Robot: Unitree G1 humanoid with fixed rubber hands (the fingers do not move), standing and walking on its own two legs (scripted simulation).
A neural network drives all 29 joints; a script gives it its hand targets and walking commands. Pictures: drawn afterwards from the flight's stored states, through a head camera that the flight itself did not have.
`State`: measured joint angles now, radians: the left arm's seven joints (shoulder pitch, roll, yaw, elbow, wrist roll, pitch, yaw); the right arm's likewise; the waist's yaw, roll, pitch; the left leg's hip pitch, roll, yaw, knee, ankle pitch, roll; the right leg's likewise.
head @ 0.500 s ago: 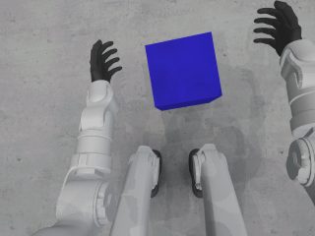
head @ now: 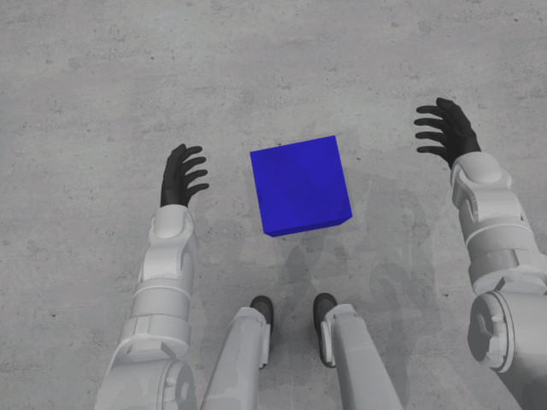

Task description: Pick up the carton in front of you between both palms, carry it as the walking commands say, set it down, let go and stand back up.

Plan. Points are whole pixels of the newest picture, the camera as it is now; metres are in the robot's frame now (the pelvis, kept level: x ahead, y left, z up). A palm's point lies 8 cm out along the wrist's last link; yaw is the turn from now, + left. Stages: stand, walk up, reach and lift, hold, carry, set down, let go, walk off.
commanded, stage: let go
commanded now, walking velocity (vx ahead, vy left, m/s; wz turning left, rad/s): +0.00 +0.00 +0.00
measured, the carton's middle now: (299, 192) +0.49 -0.01 -0.54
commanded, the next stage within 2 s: stand in 1.12 s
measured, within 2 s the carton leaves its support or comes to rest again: neither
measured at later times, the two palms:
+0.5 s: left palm (51, 315) +0.27 +0.26 +0.01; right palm (505, 269) +0.30 -0.21 +0.01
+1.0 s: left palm (19, 362) +0.23 +0.26 +0.04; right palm (535, 377) +0.22 -0.20 +0.04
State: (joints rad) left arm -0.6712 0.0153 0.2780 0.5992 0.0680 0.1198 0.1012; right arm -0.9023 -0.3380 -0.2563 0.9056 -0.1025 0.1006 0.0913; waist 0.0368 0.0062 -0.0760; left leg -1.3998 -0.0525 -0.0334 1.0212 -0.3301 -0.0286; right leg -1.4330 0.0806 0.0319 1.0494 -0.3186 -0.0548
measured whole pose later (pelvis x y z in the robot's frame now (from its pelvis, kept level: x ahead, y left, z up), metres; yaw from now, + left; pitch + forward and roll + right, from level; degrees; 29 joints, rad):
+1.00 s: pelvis +0.06 +0.04 +0.10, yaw -2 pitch -6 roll -1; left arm 0.21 0.20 0.03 0.41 0.01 0.16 -0.06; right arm 0.21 -0.22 -0.05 0.42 -0.01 0.16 0.09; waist 0.00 0.01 0.13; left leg -0.08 -0.06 -0.03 0.47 -0.28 0.05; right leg -0.09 0.04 0.06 0.46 -0.26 -0.01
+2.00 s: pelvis +0.09 +0.03 +0.11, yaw +0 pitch -2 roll +0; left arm 0.14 0.35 0.03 0.89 0.03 -0.01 0.02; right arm 0.17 -0.35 -0.02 0.81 -0.03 -0.01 -0.03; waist 0.00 -0.01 0.01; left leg -0.12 -0.05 -0.04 0.43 -0.28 0.04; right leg -0.12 0.04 0.04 0.42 -0.27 -0.01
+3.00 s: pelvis +0.06 +0.04 +0.11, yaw +0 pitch -2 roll +0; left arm 0.12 0.39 0.00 1.04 0.01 -0.02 0.01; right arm 0.13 -0.39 0.00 1.01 -0.01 -0.02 -0.01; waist 0.01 -0.01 0.03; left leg -0.10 -0.06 -0.05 0.34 -0.20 0.04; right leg -0.09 0.02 0.04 0.32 -0.19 -0.01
